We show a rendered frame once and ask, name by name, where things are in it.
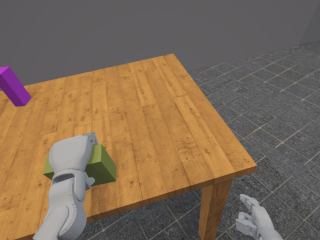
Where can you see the table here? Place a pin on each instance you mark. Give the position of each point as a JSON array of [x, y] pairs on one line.
[[160, 130]]

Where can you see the left robot hand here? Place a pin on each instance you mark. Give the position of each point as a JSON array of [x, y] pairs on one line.
[[73, 153]]

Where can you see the robot right forearm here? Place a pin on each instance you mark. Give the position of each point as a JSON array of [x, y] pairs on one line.
[[267, 233]]

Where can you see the right robot hand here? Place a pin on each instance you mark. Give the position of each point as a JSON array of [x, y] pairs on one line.
[[249, 225]]

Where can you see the sponge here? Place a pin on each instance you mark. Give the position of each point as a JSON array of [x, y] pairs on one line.
[[100, 167]]

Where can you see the robot left forearm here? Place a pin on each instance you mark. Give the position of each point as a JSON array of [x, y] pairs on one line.
[[66, 217]]

